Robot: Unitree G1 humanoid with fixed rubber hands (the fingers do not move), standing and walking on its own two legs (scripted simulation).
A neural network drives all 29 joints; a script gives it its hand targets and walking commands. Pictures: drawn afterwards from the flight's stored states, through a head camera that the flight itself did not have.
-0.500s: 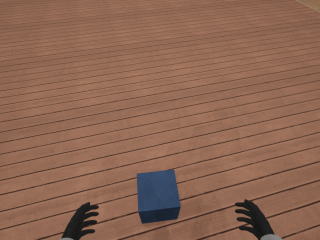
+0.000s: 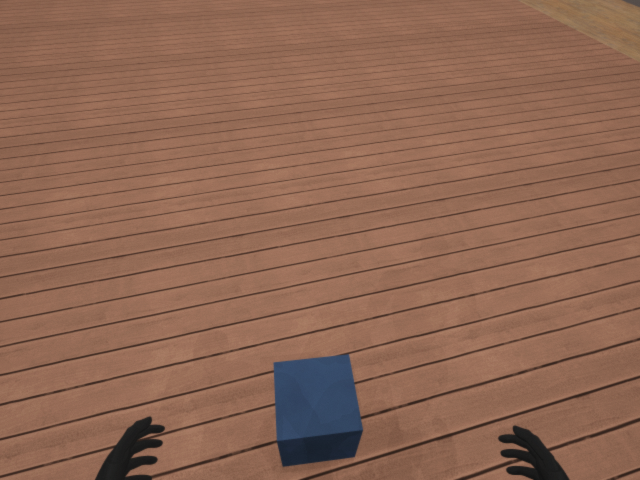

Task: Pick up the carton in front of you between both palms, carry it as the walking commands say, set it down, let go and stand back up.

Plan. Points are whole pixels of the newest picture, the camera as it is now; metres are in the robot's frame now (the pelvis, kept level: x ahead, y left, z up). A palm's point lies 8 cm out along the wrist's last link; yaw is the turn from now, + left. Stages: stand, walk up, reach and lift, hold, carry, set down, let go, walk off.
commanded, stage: stand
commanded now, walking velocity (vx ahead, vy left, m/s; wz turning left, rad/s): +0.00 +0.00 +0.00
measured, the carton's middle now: (315, 411) +0.44 +0.02 -0.65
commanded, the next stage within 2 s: none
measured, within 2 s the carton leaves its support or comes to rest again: neither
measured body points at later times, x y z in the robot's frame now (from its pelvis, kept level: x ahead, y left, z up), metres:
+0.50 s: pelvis +0.01 +0.01 +0.00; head +0.01 +0.02 +0.45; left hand +0.15 +0.30 -0.10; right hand +0.14 -0.29 -0.09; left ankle -0.01 +0.11 -0.74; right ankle -0.03 -0.12 -0.74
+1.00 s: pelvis -0.01 +0.01 +0.01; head -0.01 +0.02 +0.46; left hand +0.11 +0.31 -0.11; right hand +0.11 -0.30 -0.09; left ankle -0.01 +0.11 -0.74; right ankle -0.03 -0.12 -0.74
